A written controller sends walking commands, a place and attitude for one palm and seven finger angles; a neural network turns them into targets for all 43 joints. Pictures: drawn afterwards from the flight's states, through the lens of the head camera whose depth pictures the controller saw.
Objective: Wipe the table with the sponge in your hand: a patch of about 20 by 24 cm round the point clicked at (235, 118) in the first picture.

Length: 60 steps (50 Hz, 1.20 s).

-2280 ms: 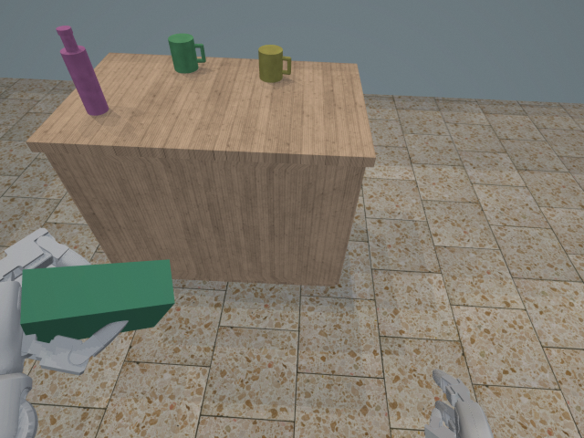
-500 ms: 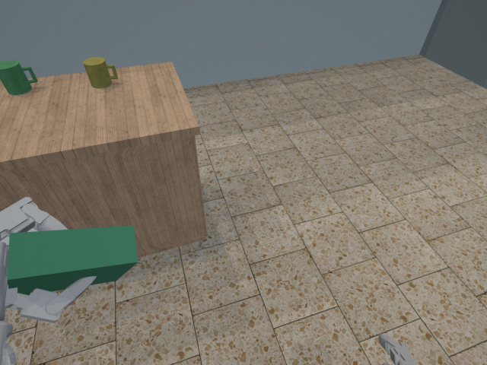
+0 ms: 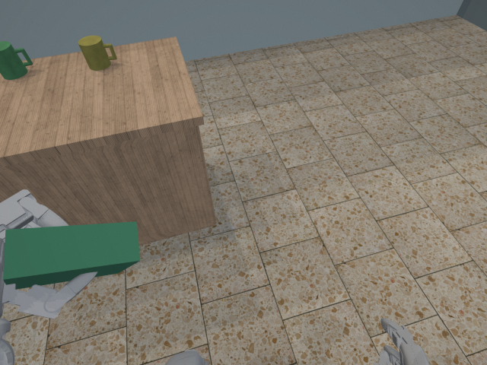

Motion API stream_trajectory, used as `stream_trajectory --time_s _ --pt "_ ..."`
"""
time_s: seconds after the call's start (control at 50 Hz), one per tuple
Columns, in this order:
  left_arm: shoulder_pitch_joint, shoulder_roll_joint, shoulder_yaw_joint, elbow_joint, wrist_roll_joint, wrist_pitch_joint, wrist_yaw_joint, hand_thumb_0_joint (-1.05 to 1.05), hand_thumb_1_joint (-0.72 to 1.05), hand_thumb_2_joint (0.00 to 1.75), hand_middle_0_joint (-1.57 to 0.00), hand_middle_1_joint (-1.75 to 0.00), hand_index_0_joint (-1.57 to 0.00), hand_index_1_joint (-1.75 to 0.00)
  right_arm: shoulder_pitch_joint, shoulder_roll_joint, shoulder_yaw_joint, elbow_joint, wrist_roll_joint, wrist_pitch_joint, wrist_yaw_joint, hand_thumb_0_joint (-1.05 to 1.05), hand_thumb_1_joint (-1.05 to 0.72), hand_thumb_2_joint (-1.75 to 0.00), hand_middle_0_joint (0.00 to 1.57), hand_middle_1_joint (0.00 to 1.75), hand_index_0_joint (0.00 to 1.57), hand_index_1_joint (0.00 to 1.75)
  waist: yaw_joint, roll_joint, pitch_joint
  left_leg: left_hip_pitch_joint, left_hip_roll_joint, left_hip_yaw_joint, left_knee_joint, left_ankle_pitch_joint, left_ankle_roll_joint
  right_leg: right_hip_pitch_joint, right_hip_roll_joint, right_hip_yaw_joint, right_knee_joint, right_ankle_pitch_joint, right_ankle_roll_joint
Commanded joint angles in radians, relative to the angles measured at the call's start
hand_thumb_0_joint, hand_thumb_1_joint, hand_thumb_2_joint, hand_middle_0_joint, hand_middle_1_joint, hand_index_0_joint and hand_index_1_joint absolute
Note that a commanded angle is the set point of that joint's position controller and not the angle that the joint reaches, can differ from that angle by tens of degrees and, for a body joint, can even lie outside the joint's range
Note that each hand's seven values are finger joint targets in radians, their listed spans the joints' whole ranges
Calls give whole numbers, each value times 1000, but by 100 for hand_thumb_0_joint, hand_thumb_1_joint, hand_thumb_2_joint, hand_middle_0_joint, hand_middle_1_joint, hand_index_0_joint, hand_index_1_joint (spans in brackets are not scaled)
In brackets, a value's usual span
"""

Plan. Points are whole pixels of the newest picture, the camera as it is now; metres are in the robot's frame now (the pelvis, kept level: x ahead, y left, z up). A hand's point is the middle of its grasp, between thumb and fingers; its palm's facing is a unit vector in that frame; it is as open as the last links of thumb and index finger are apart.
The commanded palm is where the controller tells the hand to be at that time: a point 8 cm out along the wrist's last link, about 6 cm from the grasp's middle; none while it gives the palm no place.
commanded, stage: take the last steps up to it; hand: left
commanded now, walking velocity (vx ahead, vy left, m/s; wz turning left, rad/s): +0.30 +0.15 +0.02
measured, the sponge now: (92, 253) +0.22 +0.20 +0.15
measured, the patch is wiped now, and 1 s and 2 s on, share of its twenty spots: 0.00 0.00 0.00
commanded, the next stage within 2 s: come to a stop and stand still in 1.02 s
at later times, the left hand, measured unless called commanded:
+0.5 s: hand (78, 167) +0.34 +0.25 +0.17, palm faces +0.40 -0.76 -0.51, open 8.9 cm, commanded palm +0.29 +0.30 +0.17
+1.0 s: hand (81, 105) +0.48 +0.31 +0.17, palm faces +0.39 -0.82 -0.43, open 8.9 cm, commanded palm +0.42 +0.35 +0.17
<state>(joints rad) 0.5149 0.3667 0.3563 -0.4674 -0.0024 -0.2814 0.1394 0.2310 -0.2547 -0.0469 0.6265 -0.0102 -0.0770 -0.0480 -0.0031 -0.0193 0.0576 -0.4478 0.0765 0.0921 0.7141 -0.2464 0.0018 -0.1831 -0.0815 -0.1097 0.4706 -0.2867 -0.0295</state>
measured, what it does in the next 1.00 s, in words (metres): walks ahead: left foot, then right foot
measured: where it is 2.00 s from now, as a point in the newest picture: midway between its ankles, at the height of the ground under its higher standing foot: (227, 355)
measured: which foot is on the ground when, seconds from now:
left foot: up 0.00-0.08, down 0.10-0.40, up 0.42-0.82, down 0.84-1.00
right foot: down 0.00-0.12, up 0.14-0.36, down 0.38-0.84, up 0.86-1.00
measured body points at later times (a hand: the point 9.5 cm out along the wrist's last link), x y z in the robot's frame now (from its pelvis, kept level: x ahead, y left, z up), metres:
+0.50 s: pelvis +0.13 +0.02 -0.02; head +0.15 -0.02 +0.43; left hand +0.31 +0.29 +0.20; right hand +0.27 -0.20 -0.15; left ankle +0.08 +0.16 -0.67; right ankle +0.13 -0.05 -0.75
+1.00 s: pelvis +0.25 +0.07 -0.02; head +0.27 +0.07 +0.43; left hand +0.46 +0.35 +0.19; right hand +0.41 -0.15 -0.10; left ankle +0.29 +0.19 -0.75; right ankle +0.21 -0.02 -0.69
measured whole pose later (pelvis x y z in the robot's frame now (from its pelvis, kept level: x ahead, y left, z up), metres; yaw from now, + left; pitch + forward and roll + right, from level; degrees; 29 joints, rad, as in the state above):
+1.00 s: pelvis +0.25 +0.07 -0.02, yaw -2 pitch +0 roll +2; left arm 0.42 0.40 0.40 -0.47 -0.02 -0.25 0.15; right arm 0.19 -0.14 -0.01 0.60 0.01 -0.08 -0.04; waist -0.03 -0.04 0.04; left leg -0.31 0.04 0.17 0.55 -0.23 0.03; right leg -0.44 -0.09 -0.10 1.07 -0.51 0.03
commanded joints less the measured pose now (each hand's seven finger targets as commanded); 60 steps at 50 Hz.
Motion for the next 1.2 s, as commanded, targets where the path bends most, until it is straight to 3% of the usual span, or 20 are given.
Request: stream_trajectory --time_s 0.0,0.06,0.1,0.16,0.34,0.36,0.38,0.4,0.46,0.54,0.68,0.76,0.78,0.8,0.82,0.84,1.0,1.1,1.14,1.18 --pt "-104 150 97 -187 -18 -28 45 0 10 130 -120 -160 -120 -160 -78 -42 -14 -162 6 -64 -13 0 -90 -90 20 30 20 30 6 -130 -130 165 -43 71 -178 27 15 21 -198 196 -108 100 -89" --pt "-162 147 94 -218 -20 -37 48 0 10 130 -120 -160 -120 -160 -60 -74 -28 -163 10 -66 -29 0 -90 -90 20 30 20 30 -20 65 -158 391 15 -20 -322 32 63 -108 -87 107 182 110 -18" --pt "-164 152 86 -242 -17 -49 47 0 10 130 -120 -160 -120 -160 -68 -81 -27 -180 19 -67 -23 0 -90 -90 20 30 20 30 -8 289 -178 532 297 -436 -383 291 218 -384 46 21 584 -339 40" --pt "-161 186 115 -232 -12 -35 39 0 10 130 -120 -160 -120 -160 -75 -60 -19 -139 12 -76 -15 0 -90 -90 20 30 20 30 -10 256 -107 381 269 -361 -406 144 254 -449 -24 68 675 -277 48" --pt "-37 169 138 -207 -26 -12 35 0 10 130 -120 -160 -120 -160 -85 -52 0 -122 15 -97 -13 0 -90 -90 20 30 20 30 18 158 -176 149 135 -57 -190 131 114 50 39 -67 55 10 44" --pt "-56 174 140 -170 -21 -7 33 0 10 130 -120 -160 -120 -160 -77 -43 -6 -116 18 -86 -14 0 -90 -90 20 30 20 30 21 1 -190 56 79 -10 4 51 86 152 -47 71 -38 28 6" --pt "-82 197 151 -138 -15 2 31 0 10 130 -120 -160 -120 -160 -84 -26 -5 -129 18 -73 -12 0 -90 -90 20 30 20 30 14 -267 -187 -167 -47 59 271 -167 32 256 -271 473 -132 73 -96" --pt "-74 196 165 -78 -30 8 29 0 10 130 -120 -160 -120 -160 -107 -39 -2 -140 15 -68 -2 0 -90 -90 20 30 20 30 26 -301 -158 -290 -66 -51 474 -285 8 258 -411 685 -194 128 -158" --pt "-101 192 169 -75 -32 -27 11 0 10 130 -120 -160 -120 -160 -103 -39 -1 -99 11 -50 3 0 -90 -90 20 30 20 30 4 -116 -79 -306 10 -139 591 -138 -25 144 -344 458 -160 239 -139" --pt "-140 154 102 -123 -8 -57 9 0 10 130 -120 -160 -120 -160 -124 -38 10 -108 5 -30 11 0 -90 -90 20 30 20 30 -4 -119 -98 -225 19 -58 402 -17 -29 103 -241 133 -121 539 -80" --pt "-54 206 168 -271 -9 -51 51 0 10 130 -120 -160 -120 -160 -100 -25 -17 -174 1 -52 8 0 -90 -90 20 30 20 30 34 -150 -182 -34 -40 102 -46 9 -8 225 -231 100 -59 693 -90" --pt "-53 183 166 -272 -19 -46 60 0 10 130 -120 -160 -120 -160 -67 -35 -30 -183 8 -38 -8 0 -90 -90 20 30 20 30 -8 -89 -224 253 -83 145 -282 147 3 126 -170 45 123 607 -35" --pt "-63 184 167 -271 -24 -55 60 0 10 130 -120 -160 -120 -160 -56 -45 -35 -185 12 -36 -16 0 -90 -90 20 30 20 30 -24 24 -260 391 -51 103 -313 196 25 46 -129 23 271 534 -5" --pt "-44 146 135 -265 -30 -58 53 0 10 130 -120 -160 -120 -160 -60 -78 -46 -187 15 -35 -13 0 -90 -90 20 30 20 30 -20 250 -284 532 139 -141 -299 391 107 -155 -30 -39 486 80 39" --pt "-56 170 150 -265 -29 -63 56 0 10 130 -120 -160 -120 -160 -49 -73 -42 -196 21 -38 -5 0 -90 -90 20 30 20 30 -4 306 -289 580 313 -399 -320 582 225 -326 43 12 688 -373 45" --pt "-96 189 138 -199 -18 -54 50 0 10 130 -120 -160 -120 -160 -45 -80 -39 -191 23 -42 5 0 -90 -90 20 30 20 30 -16 201 -212 454 321 -422 -367 455 246 -372 50 66 784 -392 33" --pt "-70 176 119 -360 -34 -33 26 0 10 130 -120 -160 -120 -160 -93 -55 -4 -157 22 -86 3 0 -90 -90 20 30 20 30 12 285 -158 180 162 -88 -393 210 165 -177 7 -38 396 -113 67" --pt "-71 188 154 -229 -32 2 36 0 10 130 -120 -160 -120 -160 -86 -54 3 -138 19 -82 -20 0 -90 -90 20 30 20 30 17 102 -193 128 139 -60 -215 36 93 30 12 -32 36 13 54" --pt "-99 210 161 -158 -27 17 37 0 10 130 -120 -160 -120 -160 -70 -28 10 -147 16 -63 -19 0 -90 -90 20 30 20 30 -9 -256 -169 -54 -41 34 100 -181 3 108 -269 429 -128 302 -68" --pt "-143 171 131 -95 -43 26 30 0 10 130 -120 -160 -120 -160 -80 -53 -1 -134 20 -65 -4 0 -90 -90 20 30 20 30 -7 -269 -136 -91 -50 -99 373 -258 -37 70 -364 472 -134 577 -128"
